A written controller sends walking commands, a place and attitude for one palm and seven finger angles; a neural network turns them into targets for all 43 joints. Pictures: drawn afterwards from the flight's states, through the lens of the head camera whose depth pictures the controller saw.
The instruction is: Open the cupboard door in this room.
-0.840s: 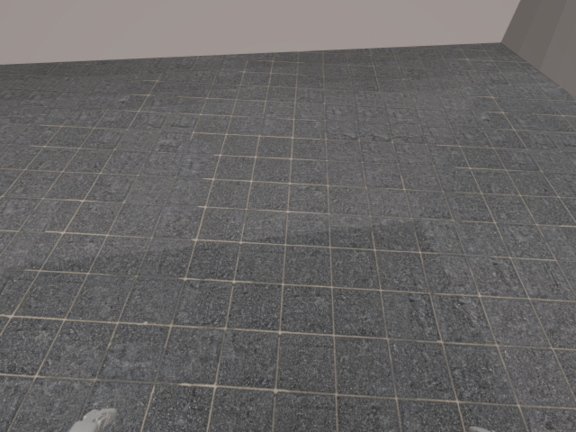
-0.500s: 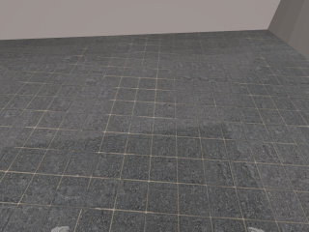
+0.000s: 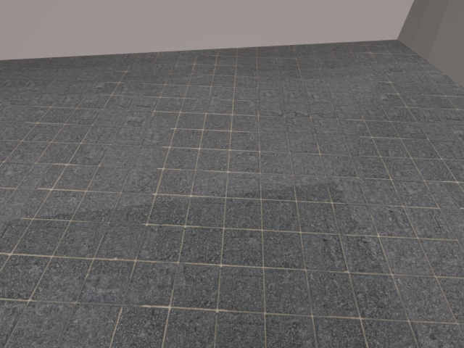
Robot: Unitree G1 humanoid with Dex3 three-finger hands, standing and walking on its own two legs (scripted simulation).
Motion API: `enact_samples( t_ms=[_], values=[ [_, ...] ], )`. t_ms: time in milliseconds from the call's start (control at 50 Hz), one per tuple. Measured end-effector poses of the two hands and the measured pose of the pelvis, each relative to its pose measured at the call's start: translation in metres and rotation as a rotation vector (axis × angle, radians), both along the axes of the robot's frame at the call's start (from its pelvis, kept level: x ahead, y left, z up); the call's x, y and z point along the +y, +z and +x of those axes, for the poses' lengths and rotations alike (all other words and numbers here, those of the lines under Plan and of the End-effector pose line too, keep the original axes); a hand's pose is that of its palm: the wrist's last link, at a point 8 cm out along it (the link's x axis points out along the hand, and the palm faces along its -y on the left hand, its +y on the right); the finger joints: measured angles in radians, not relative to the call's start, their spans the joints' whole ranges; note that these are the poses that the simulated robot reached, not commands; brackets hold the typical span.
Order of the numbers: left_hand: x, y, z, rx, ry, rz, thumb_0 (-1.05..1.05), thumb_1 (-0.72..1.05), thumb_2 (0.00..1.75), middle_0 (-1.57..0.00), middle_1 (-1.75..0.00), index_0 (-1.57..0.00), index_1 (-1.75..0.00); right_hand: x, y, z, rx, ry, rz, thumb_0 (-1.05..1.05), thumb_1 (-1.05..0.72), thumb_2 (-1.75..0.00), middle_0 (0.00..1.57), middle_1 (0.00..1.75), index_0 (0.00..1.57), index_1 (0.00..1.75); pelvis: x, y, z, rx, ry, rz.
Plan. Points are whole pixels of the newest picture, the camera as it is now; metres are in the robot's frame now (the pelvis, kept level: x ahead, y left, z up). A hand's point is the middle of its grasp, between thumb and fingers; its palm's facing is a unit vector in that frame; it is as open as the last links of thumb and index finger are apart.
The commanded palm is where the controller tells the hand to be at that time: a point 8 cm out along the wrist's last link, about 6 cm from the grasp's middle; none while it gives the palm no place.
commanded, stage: stand and wait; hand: left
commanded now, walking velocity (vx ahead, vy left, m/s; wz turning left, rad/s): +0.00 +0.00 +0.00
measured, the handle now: out of the picture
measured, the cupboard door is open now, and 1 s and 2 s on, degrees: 0 0 0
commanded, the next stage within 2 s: turn or walk to find it in 0.06 s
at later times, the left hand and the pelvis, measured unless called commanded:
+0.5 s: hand out of the picture +0.03 +0.23 -0.19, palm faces +0.07 -0.97 -0.23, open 7.4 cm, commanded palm none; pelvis -0.01 +0.02 -0.02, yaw +6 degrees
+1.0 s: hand out of the picture -0.06 +0.18 -0.16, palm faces +0.34 -0.90 -0.27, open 7.4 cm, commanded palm none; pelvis -0.05 -0.03 -0.01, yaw +20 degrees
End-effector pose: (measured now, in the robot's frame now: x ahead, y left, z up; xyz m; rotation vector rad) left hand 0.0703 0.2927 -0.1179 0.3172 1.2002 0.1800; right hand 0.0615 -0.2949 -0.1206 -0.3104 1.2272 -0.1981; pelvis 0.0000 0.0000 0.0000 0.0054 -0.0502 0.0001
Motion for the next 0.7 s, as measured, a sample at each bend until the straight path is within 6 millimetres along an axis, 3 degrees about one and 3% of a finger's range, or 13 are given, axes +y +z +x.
enact_samples(
  t_ms=[240, 480, 580, 700],
  values=[
    [-0.004, -0.007, -0.003, -0.005, 0.026, -0.013, 0.00, 0.90, 0.90, -0.20, -0.30, -0.20, -0.30, 0.008, -0.004, -0.003, 0.023, 0.014, 0.006, 0.01, -0.91, -0.90, 0.21, 0.30, 0.20, 0.30, 0.002, -0.003, -0.004, 0.020, 0.027, -0.004],
    [-0.015, -0.042, -0.043, 0.055, 0.115, -0.108, 0.00, 0.90, 0.90, -0.20, -0.30, -0.20, -0.30, 0.070, -0.021, -0.012, 0.066, 0.046, 0.083, 0.01, -0.91, -0.90, 0.21, 0.30, 0.20, 0.30, 0.021, -0.016, -0.011, 0.036, 0.088, -0.009],
    [-0.018, -0.031, -0.052, 0.037, 0.165, -0.107, 0.00, 0.90, 0.90, -0.20, -0.30, -0.20, -0.30, 0.082, -0.019, -0.019, 0.089, 0.069, 0.107, 0.01, -0.90, -0.90, 0.21, 0.30, 0.20, 0.30, 0.017, -0.008, -0.019, 0.053, 0.133, -0.028],
    [-0.029, -0.018, -0.061, -0.022, 0.218, -0.084, 0.00, 0.91, 0.90, -0.20, -0.30, -0.20, -0.30, 0.066, -0.023, -0.018, 0.088, 0.102, 0.114, 0.01, -0.90, -0.90, 0.21, 0.30, 0.21, 0.30, 0.001, -0.007, -0.030, 0.062, 0.191, -0.033]
  ],
)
